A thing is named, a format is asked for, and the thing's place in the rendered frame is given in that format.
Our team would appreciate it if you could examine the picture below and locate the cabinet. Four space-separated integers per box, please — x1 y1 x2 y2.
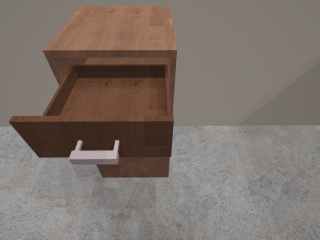
42 6 177 178

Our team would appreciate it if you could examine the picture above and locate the handle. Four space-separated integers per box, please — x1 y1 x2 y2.
69 140 120 165

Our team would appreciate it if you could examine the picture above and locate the drawer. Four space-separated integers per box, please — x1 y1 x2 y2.
9 64 174 158

